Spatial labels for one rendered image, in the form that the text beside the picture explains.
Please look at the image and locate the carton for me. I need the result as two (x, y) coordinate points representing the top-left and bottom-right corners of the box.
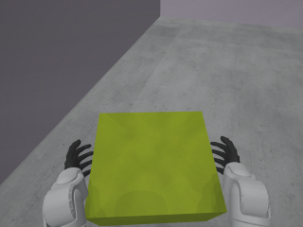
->
(84, 111), (227, 226)

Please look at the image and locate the robot left hand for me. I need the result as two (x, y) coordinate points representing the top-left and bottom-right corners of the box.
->
(64, 139), (94, 178)

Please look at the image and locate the robot right hand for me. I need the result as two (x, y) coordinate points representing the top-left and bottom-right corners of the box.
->
(210, 136), (241, 174)

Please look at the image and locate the left robot forearm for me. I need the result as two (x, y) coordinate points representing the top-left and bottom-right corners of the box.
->
(42, 167), (89, 227)

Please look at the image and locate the right robot forearm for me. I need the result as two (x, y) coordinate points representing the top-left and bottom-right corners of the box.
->
(223, 162), (272, 227)

